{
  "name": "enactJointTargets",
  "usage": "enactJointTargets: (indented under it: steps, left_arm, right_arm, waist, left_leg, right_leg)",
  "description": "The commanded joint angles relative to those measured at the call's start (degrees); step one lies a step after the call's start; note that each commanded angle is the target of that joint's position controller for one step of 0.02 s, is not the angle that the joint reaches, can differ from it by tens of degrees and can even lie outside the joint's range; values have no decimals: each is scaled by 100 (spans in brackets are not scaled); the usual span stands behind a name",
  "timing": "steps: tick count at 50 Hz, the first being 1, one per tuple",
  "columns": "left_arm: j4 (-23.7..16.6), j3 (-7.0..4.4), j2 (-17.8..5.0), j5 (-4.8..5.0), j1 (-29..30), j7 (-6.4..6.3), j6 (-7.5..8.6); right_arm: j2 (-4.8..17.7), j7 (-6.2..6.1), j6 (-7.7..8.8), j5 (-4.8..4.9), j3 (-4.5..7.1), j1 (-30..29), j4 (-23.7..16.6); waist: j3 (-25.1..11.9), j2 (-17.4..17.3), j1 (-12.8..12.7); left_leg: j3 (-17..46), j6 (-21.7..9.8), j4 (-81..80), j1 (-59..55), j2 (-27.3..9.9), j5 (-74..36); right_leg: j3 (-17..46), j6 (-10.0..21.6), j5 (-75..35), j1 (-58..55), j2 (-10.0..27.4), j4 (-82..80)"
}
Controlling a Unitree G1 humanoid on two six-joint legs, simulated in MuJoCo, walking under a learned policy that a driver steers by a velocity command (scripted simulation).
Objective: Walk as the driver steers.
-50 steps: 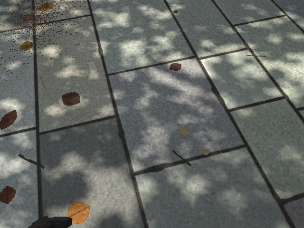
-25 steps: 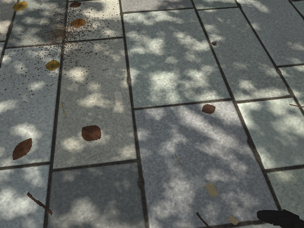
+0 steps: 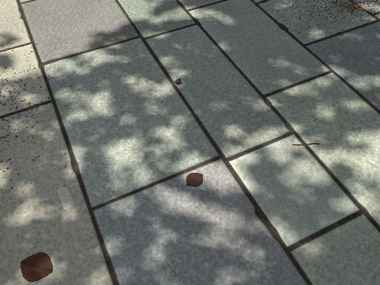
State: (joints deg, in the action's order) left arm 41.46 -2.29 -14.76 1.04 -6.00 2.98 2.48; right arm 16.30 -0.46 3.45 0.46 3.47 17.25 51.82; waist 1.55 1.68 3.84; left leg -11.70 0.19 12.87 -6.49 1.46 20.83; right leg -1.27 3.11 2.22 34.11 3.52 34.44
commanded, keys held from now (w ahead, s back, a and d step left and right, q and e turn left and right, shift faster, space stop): w+e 0.46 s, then w+q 0.54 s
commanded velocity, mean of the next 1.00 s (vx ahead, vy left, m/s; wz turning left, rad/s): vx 0.50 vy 0.00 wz -0.18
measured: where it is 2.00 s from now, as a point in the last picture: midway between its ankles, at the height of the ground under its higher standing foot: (188, 144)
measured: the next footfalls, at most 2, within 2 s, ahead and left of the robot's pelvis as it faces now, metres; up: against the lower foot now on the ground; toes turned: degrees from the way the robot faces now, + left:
right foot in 0.04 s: +0.20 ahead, -0.10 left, +0.00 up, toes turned -4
left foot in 0.54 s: +0.51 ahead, +0.05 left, +0.00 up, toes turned -21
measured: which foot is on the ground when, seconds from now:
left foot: down 0.00-0.06, up 0.08-0.52, down 0.54-1.00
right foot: up 0.00-0.02, down 0.04-0.56, up 0.58-0.96, down 0.98-1.00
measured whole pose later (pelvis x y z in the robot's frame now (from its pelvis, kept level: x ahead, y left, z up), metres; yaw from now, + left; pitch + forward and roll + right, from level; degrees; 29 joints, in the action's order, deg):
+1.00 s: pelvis +0.55 -0.10 +0.00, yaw -7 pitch +2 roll +0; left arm 35.6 -2.0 -14.8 0.2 -1.8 0.4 6.7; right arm 16.6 -0.6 2.1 1.2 3.9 25.1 47.3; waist 0.0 -0.1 5.8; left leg 12.1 -1.5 30.2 6.7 3.9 23.9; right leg 3.3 0.2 5.5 22.9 -0.9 26.3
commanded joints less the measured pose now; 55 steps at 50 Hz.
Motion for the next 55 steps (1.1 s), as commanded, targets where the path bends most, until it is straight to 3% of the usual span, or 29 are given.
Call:
enactJointTargets:
  steps: [1,2,3,4,5,6,7,9,12,18,23,25,26,27,28,29,30,32,35,40,45,48,49,50,51,52,53,54,55]
  left_arm:
    - [-453,-304,-789,3,-318,56,40]
    - [-229,-483,-1077,19,-1230,-3,27]
    - [-86,-662,-1610,31,-2057,-137,-39]
    - [-248,-673,-1906,76,-1714,-142,0]
    - [-315,-522,-1406,28,-1812,-118,45]
    - [-317,-453,-1159,-32,-1647,-130,95]
    - [-345,-425,-1075,-35,-1305,-123,132]
    - [-516,-338,-837,-102,-805,-166,145]
    - [-541,-378,-973,-56,-809,-245,162]
    - [-389,-446,-1155,2,-1244,-389,72]
    - [-249,-448,-1071,38,-1496,-419,-3]
    - [-200,-419,-973,-17,-1438,-428,-28]
    - [-200,-367,-837,-40,-1446,-412,-27]
    - [-254,-260,-595,-96,-1468,-390,-16]
    - [-290,-170,-323,9,-2247,-384,47]
    - [-268,-161,-559,33,-2297,-390,104]
    - [-337,-253,-966,62,-1682,-369,135]
    - [-549,-244,-933,-91,-763,-362,230]
    - [-591,-221,-662,-181,-799,-330,297]
    - [-777,-70,-356,-148,6,-286,347]
    - [-926,-140,-566,-36,563,-225,428]
    - [-784,-271,-771,-35,9,-262,476]
    - [-701,-354,-971,-95,-580,-313,485]
    - [-592,-443,-1342,-139,-1470,-366,450]
    - [-387,-522,-1635,-159,-1716,-298,344]
    - [-459,-412,-1109,-104,-1437,-267,343]
    - [-466,-329,-822,-88,-1232,-272,338]
    - [-471,-271,-682,-128,-959,-258,341]
    - [-418,-239,-560,-153,-768,-252,336]
  right_arm:
    - [1189,-114,-121,33,295,-153,-306]
    - [1141,-148,-154,37,269,-233,-359]
    - [856,-151,-92,-104,148,-67,-500]
    - [175,-32,106,-156,-74,319,-757]
    - [737,87,351,22,35,-211,-786]
    - [866,142,469,205,63,-681,-965]
    - [758,116,514,143,38,-778,-983]
    - [815,74,418,-55,108,-703,-924]
    - [635,54,244,-135,94,-631,-966]
    - [371,91,254,-83,-20,-1816,-1336]
    - [669,184,370,-1,82,-2015,-1492]
    - [736,212,429,-16,124,-1513,-1329]
    - [850,191,451,-70,195,-1056,-1185]
    - [1063,168,472,-155,256,-346,-1100]
    - [1592,164,412,-211,405,360,-925]
    - [1320,247,371,2,362,586,-756]
    - [933,256,343,100,236,241,-852]
    - [710,243,235,-8,142,-255,-986]
    - [607,187,204,-24,86,-288,-1003]
    - [978,29,111,92,222,-15,-906]
    - [957,-24,-24,142,236,445,-800]
    - [819,-39,-68,122,214,370,-862]
    - [591,-27,-47,77,138,286,-938]
    - [152,-21,-19,-52,6,399,-1065]
    - [170,-26,43,161,-20,935,-1291]
    - [723,-56,22,223,112,764,-1127]
    - [865,-40,-11,180,166,312,-1171]
    - [757,-33,-50,137,165,205,-1148]
    - [692,-15,-74,93,180,66,-1206]
  waist:
    - [-323,-653,-559]
    - [-795,-504,-1049]
    - [-1408,358,-1279]
    - [-1991,1558,-658]
    - [-2176,779,-1060]
    - [-1426,472,-1060]
    - [-852,-171,-772]
    - [-504,-76,-418]
    - [-350,-31,-280]
    - [-105,221,-724]
    - [-133,403,-720]
    - [-246,595,-500]
    - [-477,578,-300]
    - [-1146,265,11]
    - [-1915,-1258,-145]
    - [-1815,-1855,-64]
    - [-976,-1186,1]
    - [-136,-486,-62]
    - [-200,-761,-326]
    - [-156,-726,-127]
    - [-139,-746,-7]
    - [-301,-807,-426]
    - [-691,-657,-745]
    - [-1456,335,-1008]
    - [-1729,2034,-704]
    - [-1021,1102,-778]
    - [-472,678,-823]
    - [-266,338,-686]
    - [-79,363,-591]
  left_leg:
    - [168,-630,1487,-111,-1685,-6141]
    - [16,-445,2718,432,-1445,-5998]
    - [-25,-202,4567,1928,-1126,-3904]
    - [727,129,6547,4386,247,1020]
    - [1821,-37,6855,4999,-47,1063]
    - [1755,-180,6664,5237,-288,630]
    - [1715,-198,6060,5057,-542,210]
    - [1714,-88,5328,4363,-793,-161]
    - [1562,221,4598,4123,-758,-484]
    - [1440,425,2200,3604,-309,-2532]
    - [1703,207,1514,3369,-193,-2146]
    - [1491,-20,1385,2960,-230,-1952]
    - [1365,-208,1231,2295,-184,-1896]
    - [1968,-582,1395,1096,-800,-1815]
    - [4297,-1603,1148,-871,-1907,-963]
    - [5936,-1917,337,-1179,-2278,475]
    - [5484,-1676,227,-598,-2125,1042]
    - [4265,-1452,94,702,-1612,42]
    - [3548,-1392,-76,1325,-1154,-1316]
    - [2895,-1328,-151,1978,-906,-1816]
    - [3279,-1121,226,1885,-968,-1324]
    - [3437,-848,880,2027,-785,-1185]
    - [3182,-659,1726,2386,-526,-1141]
    - [2492,-395,3527,3195,-34,282]
    - [1953,-248,4931,4820,225,1468]
    - [2106,-168,5589,5280,-189,1066]
    - [2024,-145,5730,5363,-325,553]
    - [1947,-84,5660,5138,-481,153]
    - [1928,-48,5463,5063,-611,-95]
  right_leg:
    - [-453,354,765,-746,-471,6]
    - [-422,570,477,-2078,-693,-335]
    - [1078,971,350,-3857,232,-404]
    - [4429,2143,1396,-5599,1509,-1286]
    - [4629,1982,1691,-5685,1543,-1741]
    - [3757,1727,1354,-5092,1346,-1748]
    - [3089,1544,691,-4182,1087,-1787]
    - [2442,1424,-249,-3089,764,-1981]
    - [2020,1479,-814,-2402,585,-2211]
    - [1562,983,-5,-1881,108,-2126]
    - [2327,831,375,-2573,408,-1458]
    - [2303,736,-67,-2853,539,-1110]
    - [2123,609,-695,-2860,308,-595]
    - [1767,419,-535,-2479,18,679]
    - [1036,-86,944,-635,-814,2690]
    - [1042,-207,3088,537,-884,3587]
    - [1107,-164,2718,1030,-494,3912]
    - [752,-140,2018,952,-139,3409]
    - [619,-253,1670,257,41,2346]
    - [390,-533,444,-527,-214,372]
    - [554,-554,-90,-1188,-432,-548]
    - [511,-291,155,-2297,-343,-1027]
    - [839,-55,357,-3239,103,-1014]
    - [1928,296,565,-4577,1233,-1001]
    - [4364,1076,2187,-5297,2210,-1641]
    - [4205,988,2950,-4764,1995,-1876]
    - [3275,793,2471,-4244,1717,-1891]
    - [2625,696,1719,-3756,1444,-2007]
    - [2168,686,1151,-3428,1275,-2116]
Velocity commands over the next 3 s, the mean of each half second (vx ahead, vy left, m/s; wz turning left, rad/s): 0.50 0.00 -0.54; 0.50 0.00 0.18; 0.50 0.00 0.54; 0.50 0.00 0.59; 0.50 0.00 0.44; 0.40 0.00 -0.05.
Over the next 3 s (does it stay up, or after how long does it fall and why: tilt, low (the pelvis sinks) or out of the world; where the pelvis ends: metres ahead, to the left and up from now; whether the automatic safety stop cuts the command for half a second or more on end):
stays up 1.49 0.31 -0.01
